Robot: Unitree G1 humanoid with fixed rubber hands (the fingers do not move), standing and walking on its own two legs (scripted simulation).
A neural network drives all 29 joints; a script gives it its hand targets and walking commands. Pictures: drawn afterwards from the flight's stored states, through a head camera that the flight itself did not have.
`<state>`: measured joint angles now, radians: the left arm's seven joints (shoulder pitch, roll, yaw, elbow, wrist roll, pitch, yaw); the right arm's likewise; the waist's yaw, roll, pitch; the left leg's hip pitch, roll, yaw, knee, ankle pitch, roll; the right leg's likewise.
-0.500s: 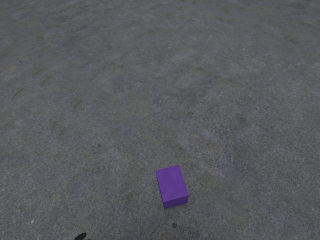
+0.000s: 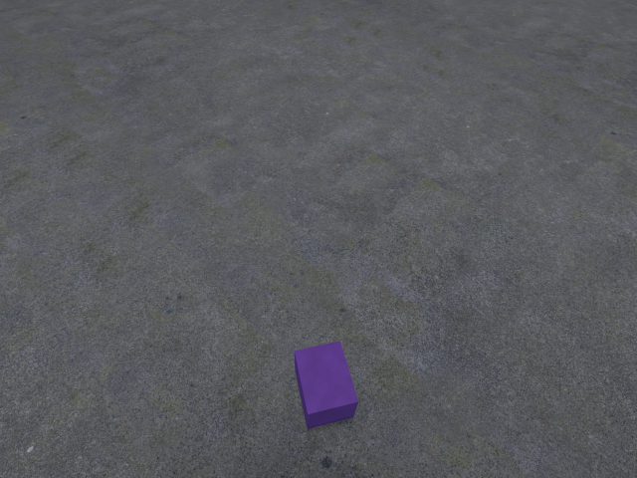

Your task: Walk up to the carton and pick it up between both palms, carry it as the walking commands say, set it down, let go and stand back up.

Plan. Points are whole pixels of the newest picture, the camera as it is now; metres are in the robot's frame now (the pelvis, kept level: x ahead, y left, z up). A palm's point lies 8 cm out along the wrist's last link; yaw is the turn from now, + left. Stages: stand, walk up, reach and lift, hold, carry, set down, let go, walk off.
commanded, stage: walk up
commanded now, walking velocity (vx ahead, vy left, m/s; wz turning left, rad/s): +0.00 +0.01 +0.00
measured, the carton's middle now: (324, 384) +0.47 -0.04 -0.71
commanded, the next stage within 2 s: none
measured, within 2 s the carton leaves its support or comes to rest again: neither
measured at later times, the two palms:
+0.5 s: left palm out of the picture +0.10 +0.16 -0.14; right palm out of the picture +0.03 -0.35 -0.15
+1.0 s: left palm out of the picture +0.02 +0.13 -0.16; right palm (521, 439) +0.19 -0.29 -0.13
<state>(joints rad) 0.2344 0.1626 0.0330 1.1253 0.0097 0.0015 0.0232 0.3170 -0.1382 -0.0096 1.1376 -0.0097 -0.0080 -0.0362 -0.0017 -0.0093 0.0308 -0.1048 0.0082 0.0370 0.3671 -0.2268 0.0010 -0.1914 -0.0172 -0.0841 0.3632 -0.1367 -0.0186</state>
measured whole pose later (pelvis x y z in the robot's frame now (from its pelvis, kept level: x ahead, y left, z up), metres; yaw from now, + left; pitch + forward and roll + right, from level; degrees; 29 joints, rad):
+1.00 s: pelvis +0.08 -0.07 +0.00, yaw +9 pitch -1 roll +1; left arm 0.33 0.16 0.02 1.08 0.01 0.01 0.03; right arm 0.16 -0.17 -0.02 1.05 0.00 0.00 -0.02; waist 0.03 -0.05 0.05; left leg -0.17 -0.01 0.08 0.41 -0.22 0.03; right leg -0.19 -0.09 -0.08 0.43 -0.21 0.03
